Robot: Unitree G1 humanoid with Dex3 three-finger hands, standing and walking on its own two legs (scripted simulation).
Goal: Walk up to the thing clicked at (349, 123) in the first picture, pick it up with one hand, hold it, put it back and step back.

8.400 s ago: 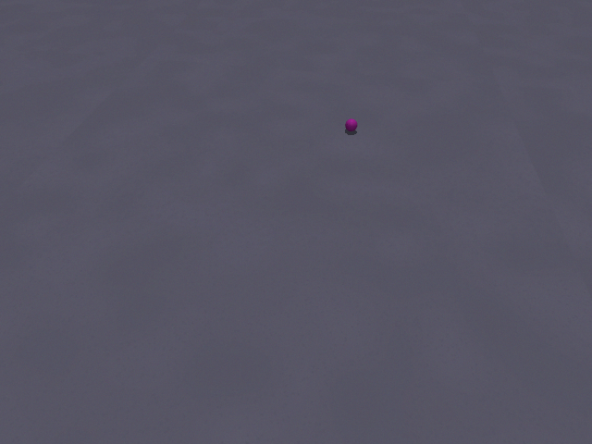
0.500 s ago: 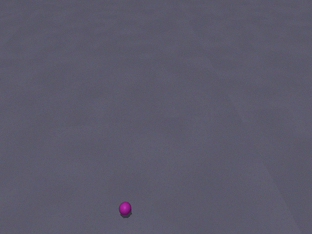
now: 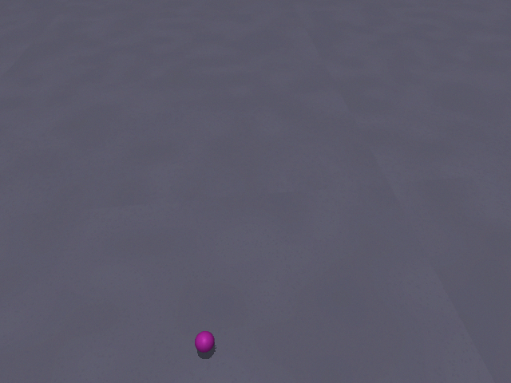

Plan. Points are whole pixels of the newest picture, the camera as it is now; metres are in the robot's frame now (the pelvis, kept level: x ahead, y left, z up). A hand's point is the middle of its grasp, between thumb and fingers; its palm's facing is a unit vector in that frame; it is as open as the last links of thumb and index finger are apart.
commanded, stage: stand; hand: left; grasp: from above
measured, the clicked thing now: (204, 341) +0.41 +0.21 -0.75
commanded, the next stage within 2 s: rise first in 0.78 s
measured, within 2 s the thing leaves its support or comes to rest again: neither
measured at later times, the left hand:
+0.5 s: hand out of the picture +0.08 +0.25 -0.16, palm faces -0.03 -0.94 -0.34, open 7.4 cm
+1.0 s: hand out of the picture +0.11 +0.25 -0.16, palm faces +0.04 -0.94 -0.33, open 7.8 cm
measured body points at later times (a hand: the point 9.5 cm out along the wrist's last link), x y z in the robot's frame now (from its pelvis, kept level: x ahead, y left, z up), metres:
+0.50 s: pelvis +0.00 +0.00 +0.00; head +0.01 +0.00 +0.45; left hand +0.08 +0.30 -0.13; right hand +0.08 -0.30 -0.14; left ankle -0.02 +0.13 -0.75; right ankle -0.02 -0.12 -0.75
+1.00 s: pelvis -0.01 +0.00 -0.01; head +0.03 +0.00 +0.44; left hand +0.10 +0.30 -0.13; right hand +0.08 -0.28 -0.13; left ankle -0.02 +0.13 -0.75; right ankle -0.02 -0.12 -0.75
